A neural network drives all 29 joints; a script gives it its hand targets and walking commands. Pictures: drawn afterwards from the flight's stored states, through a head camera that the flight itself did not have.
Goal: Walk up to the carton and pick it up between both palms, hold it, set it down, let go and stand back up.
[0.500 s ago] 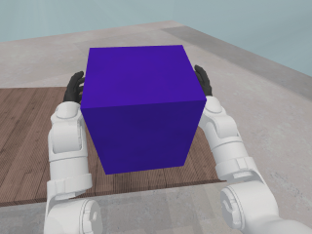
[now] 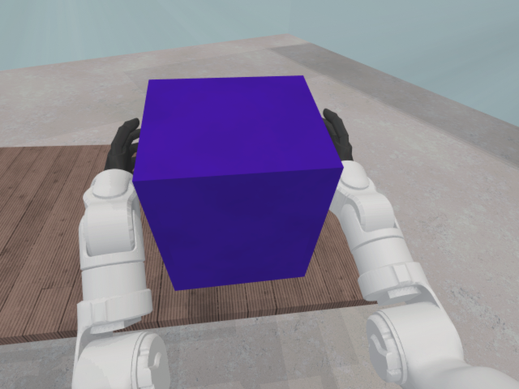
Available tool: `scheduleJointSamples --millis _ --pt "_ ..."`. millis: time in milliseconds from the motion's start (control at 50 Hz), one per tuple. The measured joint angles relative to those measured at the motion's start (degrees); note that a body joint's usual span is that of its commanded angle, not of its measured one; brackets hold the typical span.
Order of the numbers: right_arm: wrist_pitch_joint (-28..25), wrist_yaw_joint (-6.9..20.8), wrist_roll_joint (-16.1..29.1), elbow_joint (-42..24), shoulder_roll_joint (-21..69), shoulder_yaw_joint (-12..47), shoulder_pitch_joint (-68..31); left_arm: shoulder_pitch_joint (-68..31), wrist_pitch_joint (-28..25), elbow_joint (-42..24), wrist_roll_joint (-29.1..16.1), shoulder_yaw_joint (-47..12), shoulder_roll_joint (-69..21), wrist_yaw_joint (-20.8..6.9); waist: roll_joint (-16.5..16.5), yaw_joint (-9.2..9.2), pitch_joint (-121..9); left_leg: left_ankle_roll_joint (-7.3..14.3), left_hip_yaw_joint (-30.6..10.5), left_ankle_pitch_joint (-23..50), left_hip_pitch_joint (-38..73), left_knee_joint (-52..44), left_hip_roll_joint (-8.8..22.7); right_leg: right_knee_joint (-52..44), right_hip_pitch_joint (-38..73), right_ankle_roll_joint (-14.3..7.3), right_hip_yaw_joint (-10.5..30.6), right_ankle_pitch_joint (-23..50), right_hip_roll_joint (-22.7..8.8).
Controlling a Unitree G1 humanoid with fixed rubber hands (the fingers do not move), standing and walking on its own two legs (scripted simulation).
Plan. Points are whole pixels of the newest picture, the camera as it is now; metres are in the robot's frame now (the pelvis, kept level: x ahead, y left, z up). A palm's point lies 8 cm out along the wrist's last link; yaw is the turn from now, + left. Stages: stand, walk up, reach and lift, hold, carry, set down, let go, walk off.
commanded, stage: hold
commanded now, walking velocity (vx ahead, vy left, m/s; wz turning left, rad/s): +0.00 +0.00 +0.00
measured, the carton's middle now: (235, 189) +0.36 +0.01 +0.16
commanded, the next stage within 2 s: none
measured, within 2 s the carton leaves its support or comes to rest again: neither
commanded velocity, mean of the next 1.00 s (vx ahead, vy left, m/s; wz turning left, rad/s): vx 0.00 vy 0.00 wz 0.00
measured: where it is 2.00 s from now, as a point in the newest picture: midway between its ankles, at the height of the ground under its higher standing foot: outside the picture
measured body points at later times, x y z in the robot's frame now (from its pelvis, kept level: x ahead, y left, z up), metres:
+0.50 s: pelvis +0.00 +0.00 +0.00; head -0.06 +0.02 +0.45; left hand +0.37 +0.17 +0.20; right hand +0.38 -0.14 +0.21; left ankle +0.04 +0.14 -0.75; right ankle -0.02 -0.11 -0.75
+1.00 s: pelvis +0.00 +0.00 +0.00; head -0.06 +0.02 +0.45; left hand +0.36 +0.17 +0.21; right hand +0.37 -0.15 +0.21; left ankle +0.04 +0.14 -0.75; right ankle -0.01 -0.11 -0.75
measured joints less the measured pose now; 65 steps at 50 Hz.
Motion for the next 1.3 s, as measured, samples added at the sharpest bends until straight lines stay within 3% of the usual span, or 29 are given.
scheduleJointSamples --millis 1300 --pt "-0.59 0.41 0.24 1.41 -0.2 0.07 -0.24 -0.11 -0.2 1.02 -0.01 0.01 -0.11 0.53 -0.15 -0.13 -0.4 0.07 -0.23 0.15 -0.32 -0.13 -0.2 0.28 -0.62 -0.05 0.34 0.05 0.08"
